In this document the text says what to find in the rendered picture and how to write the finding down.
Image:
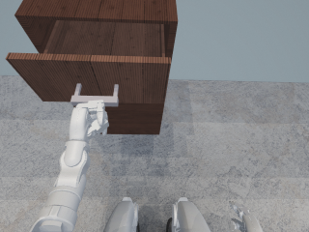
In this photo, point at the robot left forearm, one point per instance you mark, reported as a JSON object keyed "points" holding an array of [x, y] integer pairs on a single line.
{"points": [[59, 214]]}

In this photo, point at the cabinet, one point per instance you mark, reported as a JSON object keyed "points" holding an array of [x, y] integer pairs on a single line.
{"points": [[38, 18]]}

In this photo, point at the drawer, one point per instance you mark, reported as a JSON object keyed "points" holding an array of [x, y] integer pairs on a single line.
{"points": [[98, 55]]}

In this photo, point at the left robot hand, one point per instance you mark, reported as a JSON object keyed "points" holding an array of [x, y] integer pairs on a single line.
{"points": [[84, 115]]}

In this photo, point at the handle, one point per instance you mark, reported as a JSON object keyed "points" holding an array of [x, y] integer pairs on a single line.
{"points": [[110, 101]]}

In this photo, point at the right robot hand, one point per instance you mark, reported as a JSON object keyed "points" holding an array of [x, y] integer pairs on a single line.
{"points": [[249, 222]]}

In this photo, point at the robot shin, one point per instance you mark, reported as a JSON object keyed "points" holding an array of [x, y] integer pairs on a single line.
{"points": [[173, 229], [129, 199]]}

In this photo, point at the robot left shin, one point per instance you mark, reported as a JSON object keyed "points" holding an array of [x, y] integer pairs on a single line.
{"points": [[129, 199]]}

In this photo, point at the robot right shin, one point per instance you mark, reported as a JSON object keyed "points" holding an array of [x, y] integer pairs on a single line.
{"points": [[173, 229]]}

